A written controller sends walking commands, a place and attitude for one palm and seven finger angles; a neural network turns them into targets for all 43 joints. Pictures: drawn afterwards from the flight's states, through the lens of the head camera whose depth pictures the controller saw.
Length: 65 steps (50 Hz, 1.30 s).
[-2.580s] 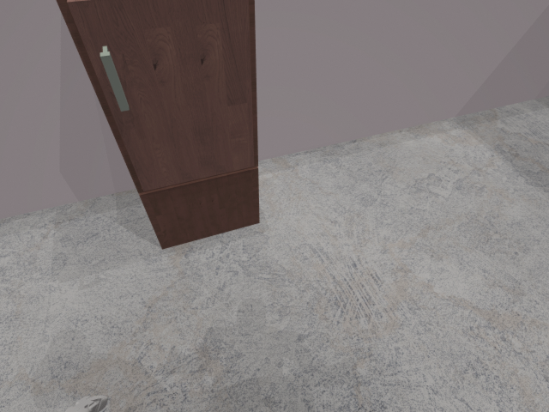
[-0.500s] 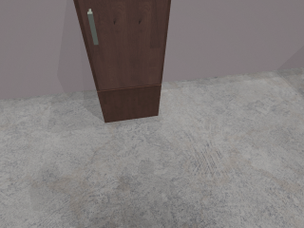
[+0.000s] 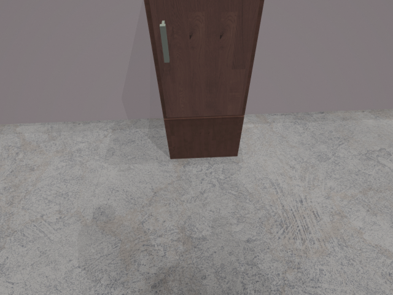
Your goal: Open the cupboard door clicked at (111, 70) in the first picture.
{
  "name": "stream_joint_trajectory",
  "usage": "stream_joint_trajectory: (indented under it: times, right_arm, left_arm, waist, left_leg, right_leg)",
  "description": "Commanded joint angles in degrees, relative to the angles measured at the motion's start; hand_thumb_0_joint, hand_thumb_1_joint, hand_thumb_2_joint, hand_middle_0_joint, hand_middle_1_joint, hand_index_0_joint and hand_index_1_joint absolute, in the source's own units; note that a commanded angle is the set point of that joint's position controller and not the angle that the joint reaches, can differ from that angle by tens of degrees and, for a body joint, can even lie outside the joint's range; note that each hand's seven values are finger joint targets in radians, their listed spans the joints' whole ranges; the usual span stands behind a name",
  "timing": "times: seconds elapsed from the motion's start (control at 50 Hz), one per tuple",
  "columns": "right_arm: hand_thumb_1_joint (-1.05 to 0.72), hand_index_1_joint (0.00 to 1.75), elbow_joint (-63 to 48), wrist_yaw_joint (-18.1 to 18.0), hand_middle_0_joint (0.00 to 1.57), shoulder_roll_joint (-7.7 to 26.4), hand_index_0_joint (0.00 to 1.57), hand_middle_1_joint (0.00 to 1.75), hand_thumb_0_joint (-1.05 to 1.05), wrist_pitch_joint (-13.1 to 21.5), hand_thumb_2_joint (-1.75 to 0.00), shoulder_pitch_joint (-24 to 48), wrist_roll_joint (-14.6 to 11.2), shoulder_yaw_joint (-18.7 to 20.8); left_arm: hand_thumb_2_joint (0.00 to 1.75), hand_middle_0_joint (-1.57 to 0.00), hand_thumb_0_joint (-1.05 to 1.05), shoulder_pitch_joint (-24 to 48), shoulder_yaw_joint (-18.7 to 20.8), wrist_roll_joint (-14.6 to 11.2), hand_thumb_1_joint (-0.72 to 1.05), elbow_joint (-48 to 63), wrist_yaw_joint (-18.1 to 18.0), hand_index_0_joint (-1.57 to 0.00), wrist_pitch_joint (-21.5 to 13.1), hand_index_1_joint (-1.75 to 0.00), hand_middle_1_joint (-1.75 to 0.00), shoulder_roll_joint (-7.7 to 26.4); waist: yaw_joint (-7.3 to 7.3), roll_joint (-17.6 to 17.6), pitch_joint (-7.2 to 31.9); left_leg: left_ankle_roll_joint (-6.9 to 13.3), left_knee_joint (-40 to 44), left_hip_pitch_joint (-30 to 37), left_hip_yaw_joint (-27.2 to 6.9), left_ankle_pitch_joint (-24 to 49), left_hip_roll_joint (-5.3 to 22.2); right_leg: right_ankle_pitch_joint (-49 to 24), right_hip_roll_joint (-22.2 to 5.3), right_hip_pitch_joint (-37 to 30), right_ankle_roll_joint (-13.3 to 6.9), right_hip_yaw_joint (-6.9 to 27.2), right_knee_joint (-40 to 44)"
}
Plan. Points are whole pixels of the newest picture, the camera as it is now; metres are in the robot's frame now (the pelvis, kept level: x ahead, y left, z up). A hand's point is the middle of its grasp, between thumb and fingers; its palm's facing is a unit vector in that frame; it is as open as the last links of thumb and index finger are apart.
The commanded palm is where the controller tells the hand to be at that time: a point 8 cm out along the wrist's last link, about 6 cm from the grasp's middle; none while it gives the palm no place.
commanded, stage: take the last steps up to it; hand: left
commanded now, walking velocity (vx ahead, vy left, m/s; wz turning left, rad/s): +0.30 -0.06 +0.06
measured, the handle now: (165, 41) +0.99 +0.18 +0.04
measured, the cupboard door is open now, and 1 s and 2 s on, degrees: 0 0 0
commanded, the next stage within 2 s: come to a stop and stand still in 1.26 s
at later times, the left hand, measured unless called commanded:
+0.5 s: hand out of the picture +0.02 +0.21 -0.17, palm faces +0.08 -0.99 -0.12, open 7.4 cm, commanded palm none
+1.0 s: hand (143, 236) +0.30 +0.17 -0.17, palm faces +0.06 -0.98 -0.19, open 7.2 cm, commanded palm none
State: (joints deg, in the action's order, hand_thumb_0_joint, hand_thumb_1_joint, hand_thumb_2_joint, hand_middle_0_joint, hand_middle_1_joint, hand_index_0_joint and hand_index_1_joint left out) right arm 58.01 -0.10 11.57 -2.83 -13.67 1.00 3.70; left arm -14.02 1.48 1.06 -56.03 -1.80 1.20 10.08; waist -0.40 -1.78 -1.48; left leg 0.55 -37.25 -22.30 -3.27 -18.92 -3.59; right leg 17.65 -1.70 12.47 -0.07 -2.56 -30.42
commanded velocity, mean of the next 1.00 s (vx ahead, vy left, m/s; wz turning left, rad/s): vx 0.30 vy -0.08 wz -0.01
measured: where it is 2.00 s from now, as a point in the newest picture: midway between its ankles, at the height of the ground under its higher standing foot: (207, 255)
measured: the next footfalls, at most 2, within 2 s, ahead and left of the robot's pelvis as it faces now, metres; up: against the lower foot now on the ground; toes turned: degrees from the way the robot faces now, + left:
left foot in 0.30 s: +0.05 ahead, +0.14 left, +0.00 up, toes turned +10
right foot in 0.74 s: +0.29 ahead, -0.13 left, +0.00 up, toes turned -8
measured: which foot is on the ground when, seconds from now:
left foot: up 0.00-0.28, down 0.30-0.74, up 0.76-1.00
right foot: down 0.00-0.30, up 0.32-0.72, down 0.74-1.00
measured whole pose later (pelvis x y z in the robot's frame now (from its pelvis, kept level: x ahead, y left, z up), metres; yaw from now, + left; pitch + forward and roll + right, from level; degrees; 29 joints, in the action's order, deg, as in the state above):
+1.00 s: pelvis +0.25 -0.02 +0.00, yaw +2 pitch -1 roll -2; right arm 59.2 0.3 9.5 0.9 -13.9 1.7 3.7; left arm -13.0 2.8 1.5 -61.0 -0.7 -2.5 10.5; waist -1.6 -0.6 -1.2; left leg -0.6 -52.0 -28.0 6.3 -19.1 8.0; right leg 15.1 -1.4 11.2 -1.4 -10.4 -27.1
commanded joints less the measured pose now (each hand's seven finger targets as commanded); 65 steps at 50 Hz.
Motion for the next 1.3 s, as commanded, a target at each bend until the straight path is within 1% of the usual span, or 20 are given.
stream_joint_trajectory:
  times: [0.0, 0.16, 0.24, 0.26, 0.28, 0.32, 0.44, 0.62, 0.68, 0.7, 0.72, 0.74, 0.78, 0.86, 1.04, 1.06, 1.08, 1.1, 1.16, 1.28]
  right_arm:
    - [-0.90, 0.30, -3.62, 0.45, 0.20, 4.60, 0.20, 0.30, 0.00, 0.32, -0.90, -0.59, 0.31, 1.37]
    - [-0.90, 0.30, -3.85, 1.17, 0.20, 1.75, 0.20, 0.30, 0.00, 2.65, -0.90, 4.47, 0.60, 0.19]
    - [-0.90, 0.30, -0.25, 0.23, 0.20, 1.32, 0.20, 0.30, 0.00, 4.42, -0.90, -3.58, 0.28, -0.53]
    - [-0.90, 0.30, 1.62, -0.43, 0.20, 4.26, 0.20, 0.30, 0.00, 5.02, -0.90, -8.38, 0.23, 0.11]
    - [-0.90, 0.30, 3.27, -0.91, 0.20, 9.79, 0.20, 0.30, 0.00, 5.27, -0.90, -14.36, 0.72, 1.36]
    - [-0.90, 0.30, 4.37, -1.73, 0.20, 10.95, 0.20, 0.30, 0.00, 5.01, -0.90, -16.89, 0.95, 1.72]
    - [-0.90, 0.30, 3.69, -2.30, 0.20, 4.22, 0.20, 0.30, 0.00, 6.99, -0.90, -10.30, 0.21, -0.22]
    - [-0.90, 0.30, 6.59, -2.04, 0.20, 4.93, 0.20, 0.30, 0.00, 6.55, -0.90, -14.43, 1.17, 0.68]
    - [-0.90, 0.30, 6.81, -1.88, 0.20, 5.54, 0.20, 0.30, 0.00, 6.15, -0.90, -12.86, 0.79, 0.73]
    - [-0.90, 0.30, 6.72, -1.42, 0.20, 4.70, 0.20, 0.30, 0.00, 6.28, -0.90, -12.81, 0.34, 0.67]
    - [-0.90, 0.30, 5.26, -0.90, 0.20, 0.32, 0.20, 0.30, 0.00, 6.66, -0.90, -14.86, -0.50, -0.31]
    - [-0.90, 0.30, 2.61, -1.12, 0.20, 0.29, 0.20, 0.30, 0.00, 6.46, -0.90, -10.27, -0.86, -0.58]
    - [-0.90, 0.30, 1.52, -0.69, 0.20, 0.65, 0.20, 0.30, 0.00, 5.86, -0.90, -5.27, -0.36, 0.36]
    - [-0.90, 0.30, 2.51, 0.03, 0.20, -1.92, 0.20, 0.30, 0.00, 3.42, -0.90, -8.94, 0.72, -0.08]
    - [-0.90, 0.30, 0.81, 0.87, 0.20, 1.28, 0.20, 0.30, 0.00, 5.45, -0.90, -9.49, 0.68, 0.16]
    - [-0.90, 0.30, 1.83, 0.40, 0.20, 5.02, 0.20, 0.30, 0.00, 5.76, -0.90, -13.42, 1.09, 1.01]
    - [-0.90, 0.30, 2.57, -0.08, 0.20, 10.77, 0.20, 0.30, 0.00, 6.04, -0.90, -18.86, 1.74, 2.26]
    - [-0.90, 0.30, 2.80, -0.64, 0.20, 12.18, 0.20, 0.30, 0.00, 5.71, -0.90, -18.71, 1.38, 2.35]
    - [-0.90, 0.30, 0.38, -1.36, 0.20, 6.15, 0.20, 0.30, 0.00, 6.67, -0.90, -8.76, 0.85, 0.33]
    - [-0.90, 0.30, 2.24, -1.66, 0.20, 4.61, 0.20, 0.30, 0.00, 7.21, -0.90, -8.35, 0.52, 0.20]
  left_arm:
    - [0.90, -0.20, 0.00, -1.19, 2.00, 0.27, 0.90, 2.92, -0.66, -0.20, -2.03, -0.30, -0.30, 9.18]
    - [0.90, -0.20, 0.00, -11.10, 2.06, 1.12, 0.90, -2.48, 0.57, -0.20, -3.46, -0.30, -0.30, 9.01]
    - [0.90, -0.20, 0.00, -9.96, 2.12, 0.23, 0.90, -4.32, 1.00, -0.20, -2.94, -0.30, -0.30, 7.82]
    - [0.90, -0.20, 0.00, -9.65, 1.70, -0.05, 0.90, -3.92, 1.30, -0.20, -2.76, -0.30, -0.30, 5.47]
    - [0.90, -0.20, 0.00, -8.38, 1.12, -0.06, 0.90, -2.59, 1.83, -0.20, -2.80, -0.30, -0.30, 2.41]
    - [0.90, -0.20, 0.00, 0.20, 1.71, 1.09, 0.90, 0.10, 2.01, -0.20, -2.00, -0.30, -0.30, 4.58]
    - [0.90, -0.20, 0.00, -4.42, 1.99, 0.85, 0.90, -3.82, 3.63, -0.20, -1.30, -0.30, -0.30, 1.69]
    - [0.90, -0.20, 0.00, 7.75, 2.14, 0.31, 0.90, -0.12, 3.90, -0.20, -1.95, -0.30, -0.30, 1.68]
    - [0.90, -0.20, 0.00, -2.04, 2.96, 0.42, 0.90, -3.37, 3.58, -0.20, -3.12, -0.30, -0.30, 3.95]
    - [0.90, -0.20, 0.00, -10.09, 3.74, 0.62, 0.90, -5.90, 3.16, -0.20, -3.93, -0.30, -0.30, 7.04]
    - [0.90, -0.20, 0.00, -18.31, 5.69, 0.97, 0.90, -7.77, 2.14, -0.20, -4.72, -0.30, -0.30, 14.12]
    - [0.90, -0.20, 0.00, -21.31, 5.51, -0.24, 0.90, -8.54, 1.75, -0.20, -4.51, -0.30, -0.30, 16.52]
    - [0.90, -0.20, 0.00, -9.87, 4.50, -0.13, 0.90, -5.55, 1.25, -0.20, -4.19, -0.30, -0.30, 12.46]
    - [0.90, -0.20, 0.00, 0.34, 1.95, 0.69, 0.90, -2.83, 0.61, -0.20, -4.61, -0.30, -0.30, 5.19]
    - [0.90, -0.20, 0.00, -1.40, 2.77, 0.11, 0.90, -3.18, 1.65, -0.20, -4.00, -0.30, -0.30, 7.54]
    - [0.90, -0.20, 0.00, -2.58, 2.29, -0.03, 0.90, -2.65, 2.02, -0.20, -3.75, -0.30, -0.30, 5.15]
    - [0.90, -0.20, 0.00, -1.99, 1.82, -0.35, 0.90, -0.86, 2.50, -0.20, -3.67, -0.30, -0.30, 2.06]
    - [0.90, -0.20, 0.00, 0.86, 1.97, 0.50, 0.90, 0.92, 2.31, -0.20, -3.40, -0.30, -0.30, 4.61]
    - [0.90, -0.20, 0.00, 0.10, 2.38, 0.85, 0.90, -1.38, 3.06, -0.20, -3.49, -0.30, -0.30, 4.01]
    - [0.90, -0.20, 0.00, -1.58, 1.73, 0.52, 0.90, -3.07, 2.83, -0.20, -2.15, -0.30, -0.30, 0.79]
  waist:
    - [-0.75, 11.06, -2.57]
    - [3.24, 10.70, -5.75]
    - [-0.36, 7.13, -2.15]
    - [-2.28, -1.54, -0.37]
    - [-4.64, -14.09, 0.39]
    - [-6.37, -11.25, -5.59]
    - [-0.30, -5.81, -6.21]
    - [-2.41, -6.54, -7.88]
    - [2.77, -4.01, -1.94]
    - [6.49, 0.21, 3.18]
    - [8.89, 16.13, 11.75]
    - [9.33, 14.84, 12.14]
    - [6.05, 10.56, 4.15]
    - [-1.69, 8.38, -3.02]
    - [-3.86, 1.75, -2.26]
    - [-5.41, -8.32, -1.47]
    - [-7.02, -20.29, -1.28]
    - [-6.89, -17.78, -2.06]
    - [-2.15, -4.97, -4.16]
    - [-0.54, -3.50, -0.44]
  left_leg:
    - [-1.12, -21.92, -6.73, 0.05, -3.92, 3.57]
    - [-1.32, -5.81, -4.73, 7.87, -4.80, 7.16]
    - [-0.90, 12.73, 15.80, 11.34, 2.36, 5.59]
    - [0.35, 16.83, 24.88, 4.30, -1.05, 10.95]
    - [5.08, 22.97, 29.30, -12.54, -7.54, 23.71]
    - [9.38, 29.61, 21.81, -20.72, -13.27, 30.11]
    - [6.64, 28.13, 16.18, 0.73, 9.20, 20.68]
    - [6.52, 24.11, 17.31, 4.49, 19.43, 21.55]
    - [4.10, 10.26, 15.07, 7.78, 29.59, 18.74]
    - [2.20, -1.66, 8.29, 9.86, 28.24, 16.17]
    - [-0.31, -21.41, -5.88, 13.85, 4.23, 9.43]
    - [0.10, -34.91, -12.44, 7.94, -16.18, 5.99]
    - [0.80, -41.84, -15.56, 3.28, -8.19, 10.88]
    - [-1.13, -27.57, -5.04, 6.23, -1.66, 13.29]
    - [-1.60, 5.73, 15.86, 12.65, 5.57, 8.70]
    - [0.43, 12.73, 20.98, 3.05, -3.02, 13.80]
    - [6.14, 24.61, 23.26, -16.95, -9.98, 27.18]
    - [9.17, 28.07, 20.60, -24.20, -12.85, 31.33]
    - [8.14, 27.31, 15.18, -11.41, -0.70, 26.47]
    - [7.46, 23.71, 17.50, 5.42, 25.75, 20.97]
  right_leg:
    - [-0.05, -15.55, 2.78, -7.43, 15.15, 18.46]
    - [8.40, -14.38, -2.13, -8.77, 12.08, 19.92]
    - [7.24, -9.14, 5.59, -5.42, 6.07, 11.61]
    - [7.81, -6.14, 12.44, -2.97, 2.83, 3.51]
    - [9.77, -0.89, 21.48, -0.16, -4.02, -11.18]
    - [12.83, -2.27, 28.64, -0.11, 0.14, -28.86]
    - [-3.81, -5.39, 23.35, 2.01, -0.33, -29.54]
    - [-4.87, -3.59, 16.48, 0.77, -4.58, -8.37]
    - [-6.58, 0.69, -1.27, -1.20, -7.89, -0.22]
    - [-7.99, -1.76, -14.72, -2.96, -4.12, 1.70]
    - [-8.32, -18.00, -29.24, -8.24, 16.73, 6.09]
    - [-13.67, -24.81, -28.01, -12.41, 28.27, 12.17]
    - [4.54, -22.46, -12.84, -12.19, 24.26, 16.46]
    - [0.70, -15.30, 8.02, -7.84, 5.08, 19.59]
    - [5.68, -9.65, 10.38, -6.15, 0.30, 8.29]
    - [5.89, -5.14, 15.13, -3.97, -2.48, -3.46]
    - [12.82, 1.58, 23.01, -0.86, -8.16, -21.48]
    - [15.89, 0.25, 25.94, -1.26, -1.95, -32.10]
    - [3.30, -5.19, 26.64, -0.29, 2.09, -38.24]
    - [-1.61, -5.20, 18.67, 1.83, -1.42, -21.73]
